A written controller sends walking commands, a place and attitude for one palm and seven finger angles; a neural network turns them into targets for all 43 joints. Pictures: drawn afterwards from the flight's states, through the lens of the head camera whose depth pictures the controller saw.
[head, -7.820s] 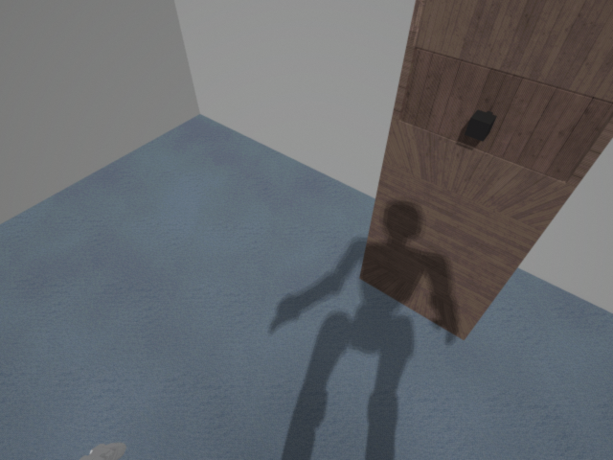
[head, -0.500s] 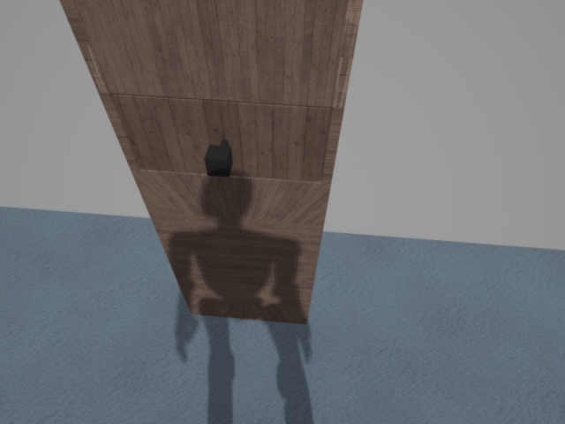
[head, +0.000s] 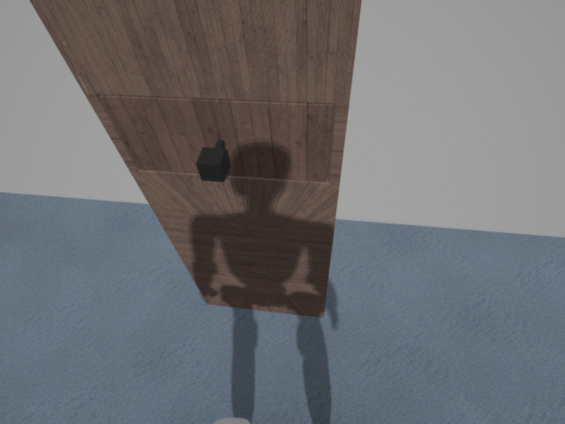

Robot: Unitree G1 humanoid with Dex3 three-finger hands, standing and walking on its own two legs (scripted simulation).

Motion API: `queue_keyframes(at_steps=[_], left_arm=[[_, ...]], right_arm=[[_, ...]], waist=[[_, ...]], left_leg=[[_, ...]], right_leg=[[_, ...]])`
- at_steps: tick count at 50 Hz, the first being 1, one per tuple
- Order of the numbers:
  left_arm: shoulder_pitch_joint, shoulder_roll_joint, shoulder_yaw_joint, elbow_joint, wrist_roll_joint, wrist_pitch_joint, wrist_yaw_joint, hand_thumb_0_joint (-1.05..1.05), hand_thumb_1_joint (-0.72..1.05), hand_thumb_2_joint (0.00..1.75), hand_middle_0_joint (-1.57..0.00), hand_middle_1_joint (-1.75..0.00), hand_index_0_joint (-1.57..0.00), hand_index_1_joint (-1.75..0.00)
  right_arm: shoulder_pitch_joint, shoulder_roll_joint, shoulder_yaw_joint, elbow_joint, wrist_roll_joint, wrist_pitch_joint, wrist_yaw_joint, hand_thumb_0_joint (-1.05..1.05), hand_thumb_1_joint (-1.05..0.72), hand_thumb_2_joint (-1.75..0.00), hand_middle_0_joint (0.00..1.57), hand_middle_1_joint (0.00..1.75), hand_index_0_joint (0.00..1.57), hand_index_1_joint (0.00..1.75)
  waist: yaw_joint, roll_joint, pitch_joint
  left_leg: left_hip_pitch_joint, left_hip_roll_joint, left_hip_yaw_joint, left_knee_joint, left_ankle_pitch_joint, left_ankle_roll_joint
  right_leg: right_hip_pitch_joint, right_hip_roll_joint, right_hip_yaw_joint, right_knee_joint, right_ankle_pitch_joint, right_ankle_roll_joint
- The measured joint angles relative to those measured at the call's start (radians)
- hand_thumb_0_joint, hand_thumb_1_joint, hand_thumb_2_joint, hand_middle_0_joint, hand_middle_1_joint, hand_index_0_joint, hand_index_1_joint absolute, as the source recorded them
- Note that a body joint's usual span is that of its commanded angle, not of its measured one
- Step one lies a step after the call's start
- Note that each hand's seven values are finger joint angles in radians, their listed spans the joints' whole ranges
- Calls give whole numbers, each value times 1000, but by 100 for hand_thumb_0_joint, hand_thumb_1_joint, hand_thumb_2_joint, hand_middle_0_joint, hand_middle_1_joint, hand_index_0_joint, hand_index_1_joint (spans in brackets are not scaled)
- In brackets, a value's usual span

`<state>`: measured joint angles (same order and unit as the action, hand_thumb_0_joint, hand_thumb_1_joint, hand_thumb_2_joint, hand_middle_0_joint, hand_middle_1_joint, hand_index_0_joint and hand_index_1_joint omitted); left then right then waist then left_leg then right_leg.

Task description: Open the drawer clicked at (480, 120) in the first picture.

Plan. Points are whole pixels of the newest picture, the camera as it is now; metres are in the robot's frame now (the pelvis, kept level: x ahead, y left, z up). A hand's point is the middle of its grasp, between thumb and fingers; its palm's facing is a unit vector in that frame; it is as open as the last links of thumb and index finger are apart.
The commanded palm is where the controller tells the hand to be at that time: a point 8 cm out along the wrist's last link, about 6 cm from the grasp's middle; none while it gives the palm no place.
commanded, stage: come to a stop and stand still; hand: left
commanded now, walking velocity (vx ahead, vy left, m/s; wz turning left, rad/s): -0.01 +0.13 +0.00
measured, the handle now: (216, 156) +0.52 +0.16 +0.06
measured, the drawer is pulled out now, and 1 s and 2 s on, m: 0.00 0.00 0.00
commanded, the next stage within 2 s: look again from close up in 0.46 s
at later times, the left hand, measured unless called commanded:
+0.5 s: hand out of the picture -0.03 +0.18 -0.16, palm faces +0.04 -0.98 -0.18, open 7.3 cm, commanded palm none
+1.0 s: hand out of the picture +0.01 +0.17 -0.16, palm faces +0.01 -0.97 -0.22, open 7.3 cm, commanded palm none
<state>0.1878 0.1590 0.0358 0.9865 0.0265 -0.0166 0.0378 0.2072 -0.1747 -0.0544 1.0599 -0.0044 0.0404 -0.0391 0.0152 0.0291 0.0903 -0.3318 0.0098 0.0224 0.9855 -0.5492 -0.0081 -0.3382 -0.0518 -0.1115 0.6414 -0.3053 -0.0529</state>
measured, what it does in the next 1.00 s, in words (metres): steps on the spot: left foot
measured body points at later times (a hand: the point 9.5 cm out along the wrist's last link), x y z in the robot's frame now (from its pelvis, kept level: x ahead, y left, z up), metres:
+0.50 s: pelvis -0.02 +0.01 +0.01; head -0.01 +0.00 +0.46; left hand -0.04 +0.23 -0.15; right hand -0.02 -0.21 -0.15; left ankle -0.03 +0.12 -0.73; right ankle -0.03 -0.09 -0.73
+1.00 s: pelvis +0.00 +0.00 +0.01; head +0.01 -0.02 +0.46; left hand +0.01 +0.22 -0.14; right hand -0.01 -0.22 -0.16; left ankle -0.03 +0.12 -0.73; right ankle -0.03 -0.09 -0.73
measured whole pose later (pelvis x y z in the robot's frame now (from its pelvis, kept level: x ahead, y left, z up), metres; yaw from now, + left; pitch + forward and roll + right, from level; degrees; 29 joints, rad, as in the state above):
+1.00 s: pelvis +0.00 +0.00 +0.01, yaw -1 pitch -1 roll +1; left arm 0.28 0.16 -0.01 1.10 0.01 -0.03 0.04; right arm 0.30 -0.14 0.02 1.11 -0.01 -0.02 -0.03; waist 0.00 0.01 0.02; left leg -0.15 0.02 0.06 0.46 -0.30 -0.02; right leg -0.18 0.01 -0.05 0.51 -0.32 -0.04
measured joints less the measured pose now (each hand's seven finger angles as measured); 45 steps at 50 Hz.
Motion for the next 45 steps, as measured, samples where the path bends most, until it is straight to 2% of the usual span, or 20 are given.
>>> queue_keyframes(at_steps=[2,5,8,10,11,16,19,22,28,33,45], left_arm=[[-6,-1,-2,-12,2,8,2,0,91,90,-20,-30,-20,-30],[-6,1,-3,-23,5,19,-1,0,91,90,-20,-30,-20,-30],[3,11,-1,-26,3,27,-3,0,92,90,-20,-30,-20,-30],[19,16,-1,-22,-3,34,-6,0,92,90,-20,-30,-20,-30],[24,19,-1,-15,-7,40,-7,0,92,90,-20,-30,-20,-30],[65,23,0,27,-1,57,-18,0,92,90,-20,-30,-20,-30],[96,18,-6,45,1,46,-30,0,92,90,-20,-30,-20,-30],[122,10,-12,69,-2,31,-32,0,92,90,-20,-30,-20,-30],[162,-35,-42,118,-9,0,-9,0,92,90,-20,-30,-20,-30],[173,-54,-60,132,-14,-7,-7,1,91,90,-20,-30,-20,-30],[111,-18,-54,117,-18,-11,1,1,93,90,-20,-30,-20,-30]], right_arm=[[-22,1,0,-13,-1,2,6,0,-91,-89,20,30,20,30],[-41,10,5,-37,-2,-2,16,0,-91,-90,20,30,20,30],[-40,21,13,-55,-3,-14,21,0,-91,-90,20,30,20,30],[-25,23,18,-62,-3,-27,21,0,-91,-90,20,30,20,30],[-16,26,17,-60,-6,-34,18,0,-91,-90,20,30,20,30],[51,30,34,-35,-24,-29,13,0,-93,-89,20,30,20,30],[82,31,43,-16,-25,-29,12,0,-93,-89,20,30,20,30],[93,34,48,1,-21,-32,10,0,-92,-89,20,30,20,30],[97,23,55,18,-9,-37,18,1,-92,-89,20,30,20,30],[107,16,56,1,-11,-45,22,1,-91,-90,20,30,20,30],[107,33,74,44,-9,-54,13,1,-92,-89,20,30,20,30]], waist=[[1,-12,-1],[3,-39,-8],[7,-60,-21],[5,-59,-37],[2,-64,-43],[8,-80,-87],[10,-72,-102],[15,-70,-98],[-3,-5,-67],[-20,25,-63],[-19,-4,-80]], left_leg=[[-26,-7,6,10,15,-4],[-28,-10,22,-76,49,-10],[18,-9,34,-245,118,-9],[83,-1,38,-406,207,-3],[93,-2,37,-434,256,7],[126,-12,43,-482,263,31],[135,-18,39,-512,279,32],[129,-22,53,-505,273,25],[120,19,36,-468,254,6],[105,19,31,-435,230,5],[170,11,40,-504,244,-3]], right_leg=[[2,2,3,-29,25,-5],[1,3,7,-63,56,-6],[-5,6,6,-73,73,-1],[-13,16,0,-54,69,8],[-16,15,-3,-40,63,13],[4,21,35,-3,-56,30],[44,22,56,-7,-55,33],[99,21,77,-99,5,37],[122,61,59,-128,14,24],[109,60,55,-97,-8,21],[148,54,64,-113,-21,16]])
